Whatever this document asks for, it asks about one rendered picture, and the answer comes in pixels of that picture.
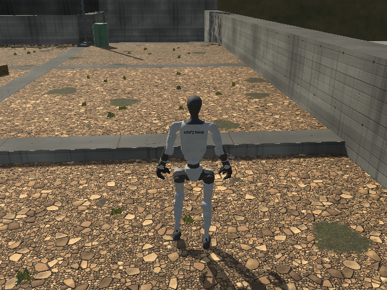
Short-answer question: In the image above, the right robot hand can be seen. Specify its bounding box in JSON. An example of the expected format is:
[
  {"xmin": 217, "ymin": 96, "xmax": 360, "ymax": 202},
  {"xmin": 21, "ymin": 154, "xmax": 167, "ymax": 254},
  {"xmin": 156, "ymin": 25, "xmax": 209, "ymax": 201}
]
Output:
[{"xmin": 218, "ymin": 166, "xmax": 232, "ymax": 179}]

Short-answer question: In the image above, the robot left forearm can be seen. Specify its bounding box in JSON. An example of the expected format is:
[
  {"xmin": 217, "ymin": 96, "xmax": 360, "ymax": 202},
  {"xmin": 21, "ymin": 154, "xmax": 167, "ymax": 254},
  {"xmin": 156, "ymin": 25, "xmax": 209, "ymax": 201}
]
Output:
[{"xmin": 158, "ymin": 146, "xmax": 170, "ymax": 169}]

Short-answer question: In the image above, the robot left foot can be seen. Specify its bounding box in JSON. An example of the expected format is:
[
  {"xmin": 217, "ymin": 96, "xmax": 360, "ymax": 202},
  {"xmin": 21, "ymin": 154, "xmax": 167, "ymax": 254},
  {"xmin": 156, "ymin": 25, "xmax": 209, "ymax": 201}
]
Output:
[{"xmin": 173, "ymin": 230, "xmax": 181, "ymax": 240}]

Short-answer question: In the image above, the robot foot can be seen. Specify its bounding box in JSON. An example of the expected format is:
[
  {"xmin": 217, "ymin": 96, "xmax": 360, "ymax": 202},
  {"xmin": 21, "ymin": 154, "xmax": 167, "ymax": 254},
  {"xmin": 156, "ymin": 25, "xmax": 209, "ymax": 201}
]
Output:
[
  {"xmin": 173, "ymin": 230, "xmax": 181, "ymax": 240},
  {"xmin": 202, "ymin": 234, "xmax": 210, "ymax": 250}
]

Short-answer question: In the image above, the robot right upper arm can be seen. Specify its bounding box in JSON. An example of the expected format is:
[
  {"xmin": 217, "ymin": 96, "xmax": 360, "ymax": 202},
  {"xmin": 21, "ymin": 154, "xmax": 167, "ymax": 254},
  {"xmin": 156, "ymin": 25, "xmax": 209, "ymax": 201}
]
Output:
[{"xmin": 207, "ymin": 122, "xmax": 224, "ymax": 156}]

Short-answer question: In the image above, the robot right forearm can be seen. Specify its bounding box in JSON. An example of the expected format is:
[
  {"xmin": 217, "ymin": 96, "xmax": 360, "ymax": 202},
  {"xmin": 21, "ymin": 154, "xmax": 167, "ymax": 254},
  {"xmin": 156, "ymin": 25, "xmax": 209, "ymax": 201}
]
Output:
[{"xmin": 218, "ymin": 147, "xmax": 230, "ymax": 169}]

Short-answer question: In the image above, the robot right foot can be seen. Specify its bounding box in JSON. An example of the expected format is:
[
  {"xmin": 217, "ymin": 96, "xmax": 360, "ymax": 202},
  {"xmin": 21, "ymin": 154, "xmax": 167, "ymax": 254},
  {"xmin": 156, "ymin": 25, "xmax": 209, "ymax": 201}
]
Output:
[{"xmin": 202, "ymin": 234, "xmax": 210, "ymax": 250}]

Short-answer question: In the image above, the left robot hand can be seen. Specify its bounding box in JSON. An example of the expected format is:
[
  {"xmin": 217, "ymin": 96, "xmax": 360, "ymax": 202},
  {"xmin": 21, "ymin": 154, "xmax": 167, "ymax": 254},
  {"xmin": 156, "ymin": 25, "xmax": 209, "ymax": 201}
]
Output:
[{"xmin": 156, "ymin": 166, "xmax": 170, "ymax": 179}]

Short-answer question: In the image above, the robot left upper arm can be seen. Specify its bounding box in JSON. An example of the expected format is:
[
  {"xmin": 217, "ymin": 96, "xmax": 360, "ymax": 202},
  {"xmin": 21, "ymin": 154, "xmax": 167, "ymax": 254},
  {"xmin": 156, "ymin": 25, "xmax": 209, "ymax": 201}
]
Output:
[{"xmin": 164, "ymin": 121, "xmax": 181, "ymax": 155}]

